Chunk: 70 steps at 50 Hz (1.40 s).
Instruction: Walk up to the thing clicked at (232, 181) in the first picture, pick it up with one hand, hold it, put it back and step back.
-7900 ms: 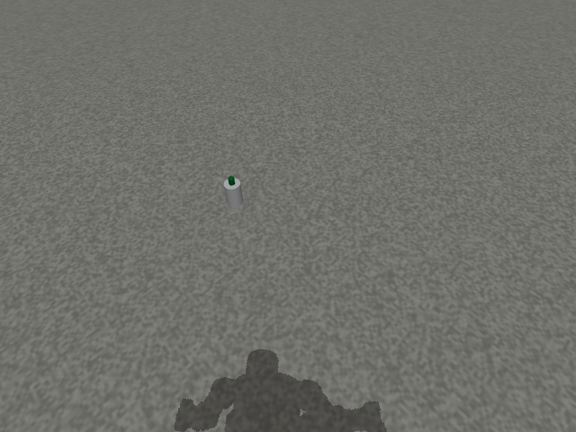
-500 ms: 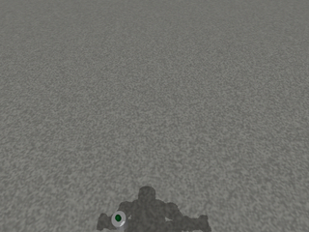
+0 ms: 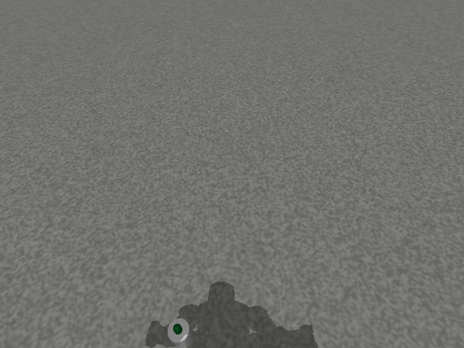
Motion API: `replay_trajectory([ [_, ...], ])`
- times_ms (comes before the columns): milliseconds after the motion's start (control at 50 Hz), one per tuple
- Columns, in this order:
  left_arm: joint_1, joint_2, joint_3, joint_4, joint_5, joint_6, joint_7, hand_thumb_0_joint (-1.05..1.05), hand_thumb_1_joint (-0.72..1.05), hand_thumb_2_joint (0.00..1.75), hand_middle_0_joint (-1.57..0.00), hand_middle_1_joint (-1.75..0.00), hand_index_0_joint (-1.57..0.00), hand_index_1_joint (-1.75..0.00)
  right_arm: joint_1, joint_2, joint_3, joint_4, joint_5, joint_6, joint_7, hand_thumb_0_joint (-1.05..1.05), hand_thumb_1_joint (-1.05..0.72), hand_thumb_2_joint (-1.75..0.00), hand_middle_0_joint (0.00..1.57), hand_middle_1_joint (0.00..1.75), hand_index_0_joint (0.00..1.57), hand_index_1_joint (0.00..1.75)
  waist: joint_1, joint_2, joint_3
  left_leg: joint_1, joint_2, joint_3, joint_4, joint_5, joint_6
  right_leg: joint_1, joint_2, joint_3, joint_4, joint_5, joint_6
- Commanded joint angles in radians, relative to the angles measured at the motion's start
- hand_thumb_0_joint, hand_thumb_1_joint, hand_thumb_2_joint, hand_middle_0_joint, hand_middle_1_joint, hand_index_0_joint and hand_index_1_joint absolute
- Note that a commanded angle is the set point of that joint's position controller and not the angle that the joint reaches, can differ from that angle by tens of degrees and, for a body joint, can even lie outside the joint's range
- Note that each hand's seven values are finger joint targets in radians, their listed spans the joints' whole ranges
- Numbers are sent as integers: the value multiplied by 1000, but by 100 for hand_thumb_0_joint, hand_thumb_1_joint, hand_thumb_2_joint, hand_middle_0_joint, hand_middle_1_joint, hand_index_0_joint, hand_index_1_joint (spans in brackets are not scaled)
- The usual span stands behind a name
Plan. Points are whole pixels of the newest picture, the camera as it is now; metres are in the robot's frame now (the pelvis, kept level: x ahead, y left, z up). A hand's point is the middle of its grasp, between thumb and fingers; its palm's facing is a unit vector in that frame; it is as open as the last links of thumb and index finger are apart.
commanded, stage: go down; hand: left
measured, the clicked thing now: (180, 332) +0.28 +0.23 -0.70
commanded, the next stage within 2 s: none
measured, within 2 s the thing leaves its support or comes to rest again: neither
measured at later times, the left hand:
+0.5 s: hand out of the picture +0.15 +0.29 -0.20, palm faces +0.09 -0.94 -0.32, open 15.0 cm
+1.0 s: hand out of the picture +0.12 +0.33 -0.26, palm faces +0.16 -0.95 -0.28, open 17.5 cm
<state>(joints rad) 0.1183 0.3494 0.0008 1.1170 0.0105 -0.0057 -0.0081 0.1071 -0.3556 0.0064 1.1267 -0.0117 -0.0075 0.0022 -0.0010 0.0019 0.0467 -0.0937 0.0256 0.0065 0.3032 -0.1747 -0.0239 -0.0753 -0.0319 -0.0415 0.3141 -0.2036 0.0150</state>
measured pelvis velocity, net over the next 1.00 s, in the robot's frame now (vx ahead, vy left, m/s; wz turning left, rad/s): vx -0.04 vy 0.01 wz -0.01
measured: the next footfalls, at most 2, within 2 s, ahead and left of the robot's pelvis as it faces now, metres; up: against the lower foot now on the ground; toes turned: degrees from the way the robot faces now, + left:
none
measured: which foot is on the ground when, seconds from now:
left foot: down 0.00-1.00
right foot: down 0.00-1.00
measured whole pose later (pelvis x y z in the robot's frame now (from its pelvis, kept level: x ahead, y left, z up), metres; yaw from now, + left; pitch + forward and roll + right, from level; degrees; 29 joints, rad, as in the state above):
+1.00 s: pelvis -0.04 +0.01 -0.15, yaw +0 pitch +23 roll -3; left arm 0.19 0.42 0.42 0.58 -0.04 -0.06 -0.24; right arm 0.13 -0.25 -0.01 0.54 -0.01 -0.16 -0.04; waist 0.00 -0.03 -0.16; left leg -1.22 0.04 -0.05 1.39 -0.58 -0.01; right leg -1.17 -0.04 -0.05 1.36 -0.60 0.02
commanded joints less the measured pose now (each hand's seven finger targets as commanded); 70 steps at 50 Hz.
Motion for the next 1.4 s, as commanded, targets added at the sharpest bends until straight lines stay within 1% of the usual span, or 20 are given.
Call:
replay_trajectory([
  [0, -27, 223, 42, -55, -2, -25, 18, 0, 90, 90, -20, -30, -20, -30, -38, -211, -43, -58, 3, -20, -10, 0, -90, -90, 20, 30, 20, 30, 4, -14, -67, 26, 113, -82, -22, 187, 37, -11, -112, 86, -49, 175, -30],
  [40, -34, 221, 42, -58, -1, -25, 18, 0, 82, 82, -12, -22, -12, -22, -29, -206, -42, -59, 2, -19, -10, 0, -95, -90, 21, 29, 20, 29, -1, -10, -76, 18, 112, -78, -21, 179, 36, -2, -117, 90, -47, 181, -34],
  [60, -385, 46, 46, -409, -52, -113, 32, 0, 74, 74, -4, -14, -4, -14, -10, -39, -4, -332, 71, -68, -32, 0, -99, -92, 20, 30, 20, 30, -119, 42, 0, -109, -37, 47, 48, 27, 34, -251, 13, 29, 25, 121, -20],
  [80, -471, 98, 64, -344, -50, -104, 38, 0, 66, 66, 0, -6, -2, -6, 38, -71, -9, -281, 71, -65, -41, 0, -99, -93, 20, 30, 20, 30, -89, -11, -33, -100, -35, 40, 62, 11, 38, -196, 16, 14, 30, 84, -14],
  [100, -317, 217, 142, -185, -25, -69, 48, 0, 58, 58, -1, -5, -2, -3, 64, -106, -26, -270, 66, -56, -47, 0, -99, -93, 20, 30, 20, 30, -63, -44, -31, -133, -38, 39, 80, -15, 39, -204, 21, 2, 36, 38, -20],
  [120, -215, 227, 173, -101, -21, -53, 40, 0, 50, 50, 0, -9, -2, -7, 74, -106, -37, -289, 66, -46, -45, 0, -99, -93, 20, 30, 20, 30, -31, -39, -26, -180, -35, 43, 117, -4, 37, -215, 25, -3, 68, 30, -22],
  [160, -308, 274, 193, -148, 13, -62, 22, 0, 34, 34, -1, -5, -3, -4, 109, -99, -62, -328, 54, -52, -54, 0, -99, -93, 20, 30, 20, 30, -24, -39, -160, -180, -32, 36, 169, 37, 40, -214, 23, 5, 135, 78, -23],
  [200, -186, 271, 231, -79, 54, -51, -5, 0, 18, 18, -2, -6, -4, -4, 141, -96, -83, -361, 36, -60, -47, 0, -97, -92, 20, 30, 20, 30, -17, -30, -244, -244, -40, 31, 249, 82, 38, -230, 19, 8, 215, 132, -23],
  [240, -59, 268, 289, -56, 71, -39, -19, 0, 5, 14, -3, -5, -5, -3, 149, -85, -94, -399, 26, -64, -33, 0, -95, -91, 20, 30, 20, 30, 30, 9, -285, -309, -47, 33, 311, 101, 32, -238, 20, 9, 276, 137, -29],
  [340, -156, 236, 313, -120, 64, -39, -36, 0, -17, 14, -4, -10, -6, -8, 103, -68, -100, -496, 22, -76, -17, 0, -93, -91, 20, 30, 20, 30, 16, 35, -246, -493, -33, 18, 456, 1, 24, -447, 30, 5, 420, 1, -39],
  [400, -92, 247, 361, -201, 44, -74, -74, 0, -34, 14, -5, -15, -7, -13, 116, -66, -114, -549, 23, -89, -12, 0, -92, -90, 20, 30, 20, 30, 17, 21, -303, -580, -25, 9, 558, -52, 29, -554, 34, 8, 524, -56, -38],
  [540, -14, 250, 389, -527, 18, -96, -136, 0, -55, 9, -7, -15, -9, -13, 101, -63, -120, -633, 26, -117, -30, 0, -91, -90, 20, 30, 20, 30, 3, 71, -407, -626, -1, -23, 653, -83, 26, -695, 38, -2, 660, -100, -38],
  [700, 115, 243, 421, -694, -4, -25, -137, 0, -60, 7, -8, -10, -8, -10, 110, -63, -109, -651, 19, -145, -50, 0, -89, -89, 20, 30, 20, 30, -1, 100, -490, -636, 17, -49, 750, 42, 20, -794, 33, -12, 770, -48, -37],
  [840, 152, 250, 463, -707, -31, -31, -173, 0, -58, 3, -8, -6, -8, -6, 69, -54, -96, -689, 14, -170, -55, 0, -89, -89, 20, 30, 20, 30, -2, 92, -434, -787, 8, -60, 813, -123, 26, -901, 28, -8, 837, -154, -36],
  [980, -49, 343, 562, -602, -95, -212, -278, 0, -61, 2, -7, -7, -8, -6, 39, -68, -92, -668, 2, -212, -52, 0, -91, -90, 20, 30, 20, 30, -15, 58, -460, -1038, -12, -37, 1032, -234, 45, -1089, 21, 13, 994, -232, -33],
  [1080, -90, 410, 611, -577, -138, -341, -397, 0, -57, 3, -5, -5, -6, -4, 40, -106, -97, -640, -8, -232, -58, 0, -88, -89, 20, 30, 20, 30, 20, 132, -581, -1071, -5, -67, 1108, -278, 30, -1215, 19, 34, 1110, -299, -42],
  [1180, -67, 488, 721, -514, -189, -370, -465, 0, -57, 2, -4, -4, -5, -2, 33, -146, -94, -606, -3, -232, -63, 0, -89, -90, 20, 30, 20, 30, 74, 155, -686, -1084, 0, -97, 1155, -251, 23, -1319, 33, -6, 1218, -282, -46],
  [1220, -75, 493, 733, -518, -209, -372, -484, 0, -56, 2, -3, -3, -5, -2, 25, -150, -92, -598, -2, -231, -68, 0, -88, -89, 20, 30, 20, 30, 80, 155, -709, -1105, 0, -102, 1177, -275, 23, -1350, 36, -11, 1244, -303, -48],
  [1280, -75, 558, 801, -563, -233, -367, -502, 0, -60, 2, -3, -4, -5, -2, 11, -144, -76, -601, 0, -235, -75, 0, -89, -90, 20, 30, 20, 30, 94, 111, -787, -1133, -9, -81, 1250, -162, 32, -1308, 38, -8, 1265, -218, -48],
  [1380, -157, 558, 807, -488, -261, -377, -553, 0, -61, 4, -2, -5, -5, -4, 17, -151, -81, -541, -4, -244, -82, 0, -89, -90, 20, 30, 20, 30, 65, 84, -731, -1267, -10, -66, 1351, -183, 42, -1379, 43, -1, 1322, -236, -47],
])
